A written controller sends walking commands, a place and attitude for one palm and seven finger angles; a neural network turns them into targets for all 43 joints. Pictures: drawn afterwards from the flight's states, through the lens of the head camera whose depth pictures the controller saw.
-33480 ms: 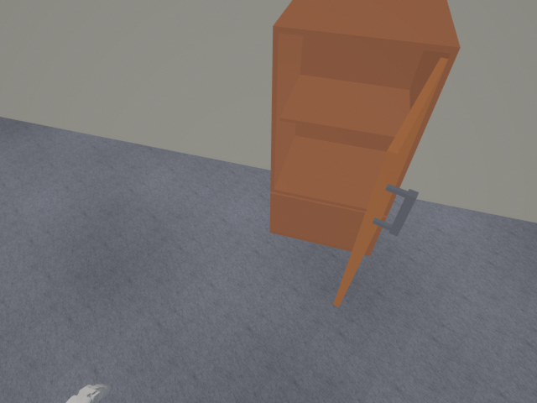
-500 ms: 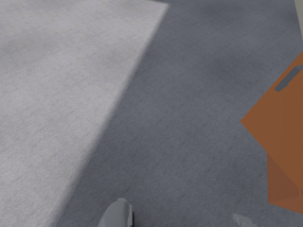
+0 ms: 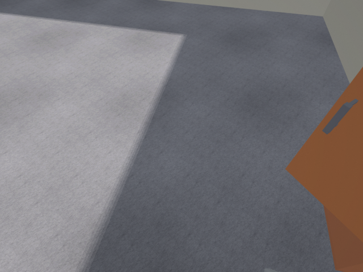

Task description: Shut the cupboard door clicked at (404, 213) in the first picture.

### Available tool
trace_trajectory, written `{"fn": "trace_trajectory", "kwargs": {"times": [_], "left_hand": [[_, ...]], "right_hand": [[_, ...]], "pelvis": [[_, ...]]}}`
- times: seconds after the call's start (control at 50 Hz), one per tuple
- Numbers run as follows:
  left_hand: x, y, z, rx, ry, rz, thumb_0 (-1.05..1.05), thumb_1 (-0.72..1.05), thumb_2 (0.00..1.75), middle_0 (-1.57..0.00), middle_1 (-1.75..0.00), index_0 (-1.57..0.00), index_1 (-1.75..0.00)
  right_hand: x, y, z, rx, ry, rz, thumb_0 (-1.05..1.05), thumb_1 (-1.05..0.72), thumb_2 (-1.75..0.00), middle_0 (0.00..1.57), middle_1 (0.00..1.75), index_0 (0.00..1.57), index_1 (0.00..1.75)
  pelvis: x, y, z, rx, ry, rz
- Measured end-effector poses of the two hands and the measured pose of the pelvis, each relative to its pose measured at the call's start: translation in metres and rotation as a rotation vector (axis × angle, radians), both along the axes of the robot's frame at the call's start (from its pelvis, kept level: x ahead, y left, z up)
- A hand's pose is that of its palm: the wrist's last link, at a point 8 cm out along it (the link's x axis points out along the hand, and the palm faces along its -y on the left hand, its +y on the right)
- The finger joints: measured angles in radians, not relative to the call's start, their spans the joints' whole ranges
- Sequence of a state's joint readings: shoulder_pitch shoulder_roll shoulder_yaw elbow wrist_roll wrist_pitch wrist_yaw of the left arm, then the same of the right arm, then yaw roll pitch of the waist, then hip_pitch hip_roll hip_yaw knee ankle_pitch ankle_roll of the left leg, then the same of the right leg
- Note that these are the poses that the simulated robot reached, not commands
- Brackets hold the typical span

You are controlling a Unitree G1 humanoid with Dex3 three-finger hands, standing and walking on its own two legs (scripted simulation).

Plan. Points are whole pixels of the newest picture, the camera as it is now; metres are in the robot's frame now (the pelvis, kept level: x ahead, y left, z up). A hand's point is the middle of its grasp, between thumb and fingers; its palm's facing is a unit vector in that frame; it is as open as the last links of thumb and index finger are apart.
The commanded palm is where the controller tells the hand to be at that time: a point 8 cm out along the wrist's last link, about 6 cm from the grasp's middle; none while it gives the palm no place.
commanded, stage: turn to face it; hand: left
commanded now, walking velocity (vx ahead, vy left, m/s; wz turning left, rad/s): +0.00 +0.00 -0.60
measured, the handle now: (340, 116) +0.59 -0.45 -0.03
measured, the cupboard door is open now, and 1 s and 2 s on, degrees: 45 45 45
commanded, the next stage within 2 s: take the last steps up to it in 1.46 s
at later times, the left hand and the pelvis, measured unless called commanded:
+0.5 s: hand (105, 253) +0.18 +0.22 -0.17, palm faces -0.24 -0.94 -0.23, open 7.4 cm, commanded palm none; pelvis +0.03 +0.03 +0.00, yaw -17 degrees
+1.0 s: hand (146, 239) +0.21 +0.11 -0.14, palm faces -0.54 -0.79 -0.27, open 7.4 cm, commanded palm none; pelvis +0.02 +0.00 +0.01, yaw -35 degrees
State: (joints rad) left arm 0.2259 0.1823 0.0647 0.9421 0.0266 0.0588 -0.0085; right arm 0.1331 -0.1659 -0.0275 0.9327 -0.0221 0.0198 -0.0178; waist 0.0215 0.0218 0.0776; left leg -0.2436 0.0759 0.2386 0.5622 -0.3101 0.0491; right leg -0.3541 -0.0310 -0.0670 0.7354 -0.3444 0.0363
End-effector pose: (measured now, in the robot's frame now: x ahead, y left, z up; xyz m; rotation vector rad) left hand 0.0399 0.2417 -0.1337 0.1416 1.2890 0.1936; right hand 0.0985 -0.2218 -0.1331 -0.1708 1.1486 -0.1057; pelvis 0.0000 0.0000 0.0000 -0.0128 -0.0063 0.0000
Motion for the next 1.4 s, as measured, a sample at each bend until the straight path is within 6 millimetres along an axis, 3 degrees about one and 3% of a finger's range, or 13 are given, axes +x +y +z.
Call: {"fn": "trace_trajectory", "kwargs": {"times": [0.1,0.24,0.42,0.52,0.62,0.72,0.8,0.86,0.98,1.08,1.24,1.4], "left_hand": [[0.033,-0.014,-0.001,0.027,-0.026,-0.086,0.0,0.9,0.9,-0.2,-0.3,-0.2,-0.3],[0.059,-0.014,0.006,0.033,-0.002,-0.163,0.0,0.9,0.9,-0.2,-0.3,-0.21,-0.3],[0.111,0.018,-0.011,0.012,-0.027,-0.263,0.01,0.9,0.9,-0.2,-0.3,-0.21,-0.3],[0.15,0.025,-0.002,0.014,-0.065,-0.34,0.01,0.9,0.9,-0.2,-0.3,-0.2,-0.3],[0.182,0.015,0.014,0.02,-0.104,-0.421,0.01,0.91,0.9,-0.2,-0.3,-0.2,-0.3],[0.204,-0.017,0.021,0.038,-0.122,-0.529,0.01,0.91,0.9,-0.2,-0.3,-0.2,-0.3],[0.214,-0.051,0.02,0.056,-0.165,-0.614,0.01,0.91,0.9,-0.2,-0.3,-0.2,-0.3],[0.208,-0.068,0.025,0.059,-0.163,-0.645,0.01,0.9,0.9,-0.2,-0.3,-0.2,-0.3],[0.194,-0.084,0.025,0.045,-0.104,-0.68,0.01,0.9,0.9,-0.2,-0.3,-0.21,-0.3],[0.194,-0.085,0.017,0.018,-0.073,-0.705,0.01,0.9,0.9,-0.2,-0.3,-0.21,-0.3],[0.223,-0.071,-0.008,-0.006,-0.036,-0.742,0.01,0.9,0.9,-0.2,-0.3,-0.21,-0.3],[0.253,-0.085,0.008,0.002,-0.054,-0.833,0.01,0.9,0.9,-0.2,-0.3,-0.2,-0.3]], "right_hand": [[-0.031,-0.039,-0.016,-0.031,0.088,-0.117,-0.01,-0.92,-0.9,0.2,0.3,0.21,0.29],[-0.054,-0.058,0.006,-0.086,0.131,-0.211,0.0,-0.92,-0.9,0.2,0.29,0.2,0.29],[-0.048,-0.03,0.015,-0.126,0.026,-0.285,0.0,-0.91,-0.9,0.2,0.29,0.2,0.29],[-0.067,-0.004,0.021,-0.105,0.043,-0.313,0.0,-0.91,-0.9,0.2,0.29,0.2,0.29],[-0.093,0.006,0.02,-0.071,0.082,-0.376,0.0,-0.91,-0.9,0.2,0.3,0.21,0.3],[-0.125,0.0,0.005,-0.033,0.1,-0.476,0.0,-0.91,-0.9,0.2,0.3,0.21,0.3],[-0.154,-0.017,-0.018,-0.006,0.116,-0.559,0.0,-0.91,-0.9,0.2,0.3,0.21,0.3],[-0.166,-0.027,-0.019,-0.01,0.141,-0.605,0.0,-0.91,-0.9,0.2,0.3,0.21,0.29],[-0.165,-0.041,0.001,-0.035,0.093,-0.651,0.01,-0.91,-0.9,0.2,0.29,0.2,0.29],[-0.155,-0.043,0.012,-0.062,0.049,-0.682,0.0,-0.91,-0.9,0.2,0.29,0.2,0.29],[-0.141,-0.02,0.02,-0.124,-0.007,-0.728,0.0,-0.91,-0.9,0.2,0.29,0.2,0.29],[-0.174,0.021,0.023,-0.075,0.085,-0.794,0.0,-0.91,-0.9,0.2,0.3,0.21,0.29]], "pelvis": [[0.01,-0.011,-0.008,0.004,0.015,-0.064],[0.018,-0.008,0.005,0.02,0.031,-0.142],[0.031,0.024,-0.005,-0.003,0.032,-0.247],[0.033,0.032,0.002,-0.011,0.016,-0.313],[0.032,0.032,0.008,-0.018,0.021,-0.379],[0.029,0.022,0.004,-0.004,0.02,-0.456],[0.025,0.007,-0.01,0.012,0.014,-0.511],[0.023,0.004,-0.006,0.016,0.01,-0.537],[0.023,-0.002,0.006,0.041,0.011,-0.598],[0.029,0.0,0.007,0.037,0.015,-0.645],[0.049,0.017,-0.004,0.012,0.024,-0.729],[0.05,0.019,0.008,-0.007,0.026,-0.806]]}}
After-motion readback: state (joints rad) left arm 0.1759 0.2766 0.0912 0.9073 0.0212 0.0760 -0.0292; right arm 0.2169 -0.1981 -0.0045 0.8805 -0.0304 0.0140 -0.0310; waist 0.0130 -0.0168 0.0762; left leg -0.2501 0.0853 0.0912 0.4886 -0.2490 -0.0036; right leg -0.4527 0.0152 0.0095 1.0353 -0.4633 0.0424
